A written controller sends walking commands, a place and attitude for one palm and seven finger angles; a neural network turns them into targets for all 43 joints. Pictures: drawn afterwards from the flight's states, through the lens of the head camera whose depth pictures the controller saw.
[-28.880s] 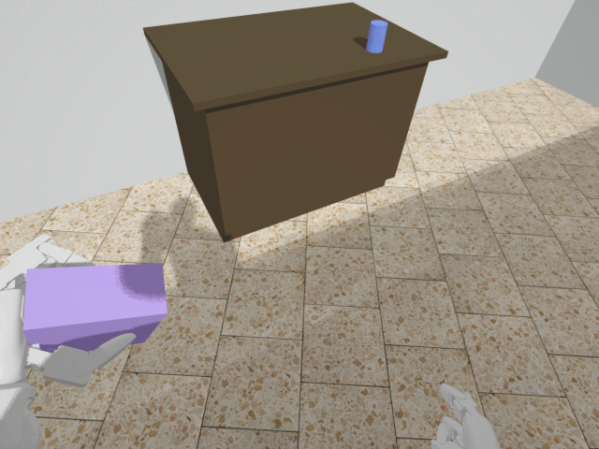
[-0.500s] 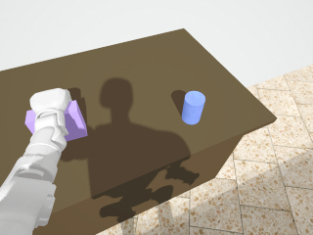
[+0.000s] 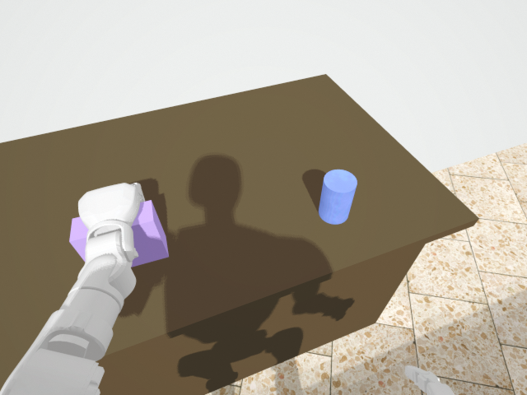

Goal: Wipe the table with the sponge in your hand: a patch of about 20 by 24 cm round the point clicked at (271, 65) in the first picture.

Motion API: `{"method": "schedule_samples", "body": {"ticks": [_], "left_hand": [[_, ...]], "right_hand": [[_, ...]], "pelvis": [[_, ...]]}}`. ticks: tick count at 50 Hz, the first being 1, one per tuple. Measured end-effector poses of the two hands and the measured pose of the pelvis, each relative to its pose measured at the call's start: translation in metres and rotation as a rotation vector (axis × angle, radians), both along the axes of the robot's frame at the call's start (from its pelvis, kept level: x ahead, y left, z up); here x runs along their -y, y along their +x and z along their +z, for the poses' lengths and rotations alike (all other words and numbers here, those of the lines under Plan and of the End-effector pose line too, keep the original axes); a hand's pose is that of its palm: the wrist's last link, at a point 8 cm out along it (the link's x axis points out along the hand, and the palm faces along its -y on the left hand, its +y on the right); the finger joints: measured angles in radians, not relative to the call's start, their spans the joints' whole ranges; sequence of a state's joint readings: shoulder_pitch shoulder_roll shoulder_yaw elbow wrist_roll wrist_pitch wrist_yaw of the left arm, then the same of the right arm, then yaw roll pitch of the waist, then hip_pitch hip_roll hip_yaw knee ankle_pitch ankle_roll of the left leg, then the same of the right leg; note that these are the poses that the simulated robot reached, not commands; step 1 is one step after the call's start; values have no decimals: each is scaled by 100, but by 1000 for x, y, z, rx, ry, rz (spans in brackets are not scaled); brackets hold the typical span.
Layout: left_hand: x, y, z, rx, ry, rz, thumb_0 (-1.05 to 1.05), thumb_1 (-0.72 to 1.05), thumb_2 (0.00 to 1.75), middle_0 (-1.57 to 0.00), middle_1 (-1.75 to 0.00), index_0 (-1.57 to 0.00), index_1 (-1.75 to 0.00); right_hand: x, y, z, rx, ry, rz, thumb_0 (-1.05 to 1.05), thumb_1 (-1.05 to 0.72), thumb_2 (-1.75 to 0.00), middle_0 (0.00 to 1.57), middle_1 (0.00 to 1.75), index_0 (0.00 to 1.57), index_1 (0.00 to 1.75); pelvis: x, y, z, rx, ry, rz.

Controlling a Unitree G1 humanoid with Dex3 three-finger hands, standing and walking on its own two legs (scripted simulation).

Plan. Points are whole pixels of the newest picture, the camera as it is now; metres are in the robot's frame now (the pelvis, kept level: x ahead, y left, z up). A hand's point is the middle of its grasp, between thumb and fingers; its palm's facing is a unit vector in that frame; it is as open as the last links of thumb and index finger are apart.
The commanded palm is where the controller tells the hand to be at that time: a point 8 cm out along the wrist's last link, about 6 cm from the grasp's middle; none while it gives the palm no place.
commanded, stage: wipe back along the middle lane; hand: left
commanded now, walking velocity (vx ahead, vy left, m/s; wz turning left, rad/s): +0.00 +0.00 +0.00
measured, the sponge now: (126, 244) +0.36 +0.27 +0.00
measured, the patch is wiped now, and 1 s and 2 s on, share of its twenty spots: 0.35 0.65 0.70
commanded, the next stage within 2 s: slide across to the third lane in 1.02 s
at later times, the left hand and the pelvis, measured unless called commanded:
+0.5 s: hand (127, 249) +0.33 +0.25 +0.04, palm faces -0.03 -0.03 -1.00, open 9.5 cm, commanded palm +0.29 +0.22 +0.09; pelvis -0.01 -0.01 +0.00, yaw +0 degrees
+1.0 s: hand (133, 275) +0.28 +0.22 +0.04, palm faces -0.02 -0.06 -1.00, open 9.5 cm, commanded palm +0.24 +0.20 +0.09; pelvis -0.01 -0.02 +0.00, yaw +0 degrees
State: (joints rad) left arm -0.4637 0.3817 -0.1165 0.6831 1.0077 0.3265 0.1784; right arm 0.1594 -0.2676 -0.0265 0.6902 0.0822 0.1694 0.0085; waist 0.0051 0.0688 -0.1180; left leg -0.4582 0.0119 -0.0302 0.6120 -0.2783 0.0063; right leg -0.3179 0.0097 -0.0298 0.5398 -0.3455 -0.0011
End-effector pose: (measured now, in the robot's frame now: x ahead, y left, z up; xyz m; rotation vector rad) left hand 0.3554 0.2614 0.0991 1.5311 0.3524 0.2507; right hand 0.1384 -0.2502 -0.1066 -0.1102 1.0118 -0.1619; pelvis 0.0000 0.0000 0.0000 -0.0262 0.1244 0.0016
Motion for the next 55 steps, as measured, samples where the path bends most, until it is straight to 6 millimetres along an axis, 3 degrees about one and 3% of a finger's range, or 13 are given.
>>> {"method": "schedule_samples", "body": {"ticks": [14, 27, 45, 55], "left_hand": [[13, -28, 0, 21, -2, -5, 0, -45, 105, -75, -146, -77, -146], [24, -49, 0, 30, -5, -8, 0, -45, 105, -75, -146, -76, -146], [42, -85, 0, 45, -28, -20, 2, -45, 105, -74, -147, -77, -145], [48, -98, -1, 48, -37, -29, 2, -45, 105, -74, -147, -77, -144]], "right_hand": [[-15, 10, 1, 47, 36, 42, 1, -90, -90, 20, 30, 20, 30], [-6, 12, 3, 76, 41, 44, 1, -90, -90, 20, 30, 20, 30], [-8, 48, 21, 200, 61, 89, 1, -90, -90, 20, 30, 20, 30], [-12, 58, 26, 237, 76, 109, 1, -90, -90, 20, 30, 20, 30]], "pelvis": [[1, -8, 0, 34, 3, 6], [8, -9, 1, 58, 9, -1], [17, -11, 2, 95, 19, -8], [19, -11, 2, 102, 21, -12]]}}
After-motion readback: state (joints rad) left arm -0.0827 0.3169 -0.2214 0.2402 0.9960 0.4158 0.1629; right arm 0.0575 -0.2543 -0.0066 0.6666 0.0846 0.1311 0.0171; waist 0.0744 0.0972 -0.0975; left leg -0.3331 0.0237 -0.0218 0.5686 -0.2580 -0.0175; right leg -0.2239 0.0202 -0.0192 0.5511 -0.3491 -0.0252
